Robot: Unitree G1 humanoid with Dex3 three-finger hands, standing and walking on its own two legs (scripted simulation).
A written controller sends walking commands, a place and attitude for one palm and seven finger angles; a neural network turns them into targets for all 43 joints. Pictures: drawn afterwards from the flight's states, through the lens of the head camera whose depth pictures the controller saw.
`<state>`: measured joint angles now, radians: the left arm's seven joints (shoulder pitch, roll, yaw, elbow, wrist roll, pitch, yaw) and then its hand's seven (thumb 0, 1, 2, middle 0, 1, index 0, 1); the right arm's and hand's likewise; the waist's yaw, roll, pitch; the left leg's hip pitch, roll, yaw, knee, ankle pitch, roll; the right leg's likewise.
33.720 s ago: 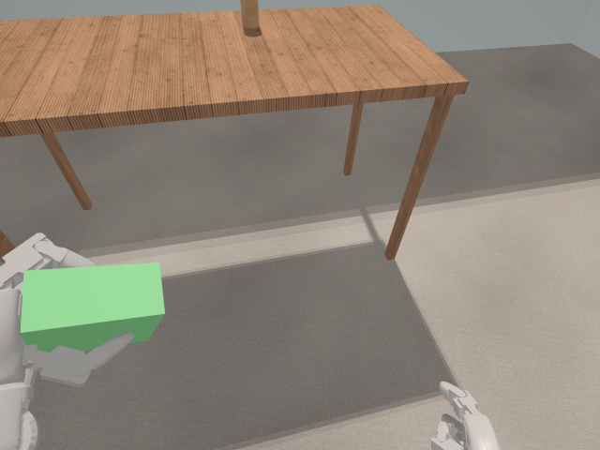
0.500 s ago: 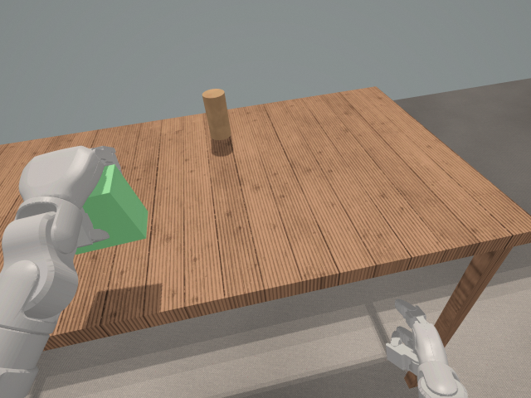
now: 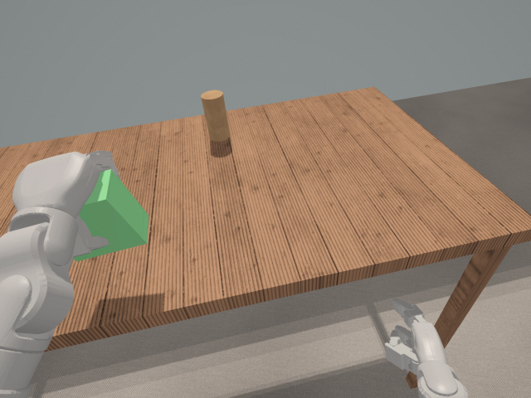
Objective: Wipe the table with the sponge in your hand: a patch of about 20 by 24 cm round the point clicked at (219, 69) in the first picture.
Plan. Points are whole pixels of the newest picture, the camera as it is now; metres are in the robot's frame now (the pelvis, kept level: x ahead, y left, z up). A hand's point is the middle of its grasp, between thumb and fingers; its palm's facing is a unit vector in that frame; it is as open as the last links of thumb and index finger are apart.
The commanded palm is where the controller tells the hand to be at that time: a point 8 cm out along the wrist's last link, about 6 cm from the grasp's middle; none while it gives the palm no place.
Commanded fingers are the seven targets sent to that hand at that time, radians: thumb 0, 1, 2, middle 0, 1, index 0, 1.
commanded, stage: bring the sponge back beside the body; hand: left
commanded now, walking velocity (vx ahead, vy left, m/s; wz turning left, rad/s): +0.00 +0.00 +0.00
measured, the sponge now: (100, 224) +0.26 +0.30 +0.17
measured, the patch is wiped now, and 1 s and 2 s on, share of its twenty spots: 0.95 0.95 0.95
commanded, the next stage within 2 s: step back with the hand held close in 1.32 s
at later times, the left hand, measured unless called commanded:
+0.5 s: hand (75, 228) +0.22 +0.30 +0.20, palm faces +0.22 -0.09 -0.97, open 9.6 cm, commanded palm +0.17 +0.29 +0.28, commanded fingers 0.00 0.10 1.30 -1.20 -1.60 -1.20 -1.60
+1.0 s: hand (70, 247) +0.19 +0.28 +0.20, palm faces +0.28 -0.13 -0.95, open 9.6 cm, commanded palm +0.14 +0.28 +0.27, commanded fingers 0.00 0.10 1.30 -1.20 -1.60 -1.20 -1.60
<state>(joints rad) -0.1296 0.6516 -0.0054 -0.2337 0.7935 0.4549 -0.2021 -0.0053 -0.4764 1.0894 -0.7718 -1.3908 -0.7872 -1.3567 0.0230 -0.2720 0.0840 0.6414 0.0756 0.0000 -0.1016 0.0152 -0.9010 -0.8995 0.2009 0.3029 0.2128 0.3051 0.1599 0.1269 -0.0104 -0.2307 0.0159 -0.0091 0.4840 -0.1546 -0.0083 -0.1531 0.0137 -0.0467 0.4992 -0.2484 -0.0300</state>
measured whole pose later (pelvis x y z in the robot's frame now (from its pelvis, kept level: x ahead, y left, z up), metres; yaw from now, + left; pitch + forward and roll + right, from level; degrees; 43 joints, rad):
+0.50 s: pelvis +0.00 +0.00 +0.00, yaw +0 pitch -6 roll -1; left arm 0.02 0.66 0.05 -0.35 0.75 0.46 -0.18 -0.01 -0.48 1.09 -0.77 -1.39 -0.79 -1.36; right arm 0.03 -0.27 0.08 0.64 0.07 0.00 -0.11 0.02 -0.90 -0.90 0.20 0.30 0.21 0.30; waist 0.17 0.13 -0.01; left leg -0.23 0.02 -0.01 0.50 -0.17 -0.01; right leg -0.15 0.02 -0.04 0.51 -0.25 -0.03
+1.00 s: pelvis -0.01 +0.00 +0.00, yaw -1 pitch -8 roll -1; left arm 0.17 0.63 0.07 -0.53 0.71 0.45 -0.13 -0.01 -0.48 1.09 -0.77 -1.39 -0.79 -1.36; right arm 0.03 -0.25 0.08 0.62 0.07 -0.01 -0.10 0.02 -0.90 -0.90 0.20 0.30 0.19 0.29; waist 0.18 0.13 -0.01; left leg -0.21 0.02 0.00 0.51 -0.16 -0.01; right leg -0.14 0.02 -0.03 0.52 -0.25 -0.03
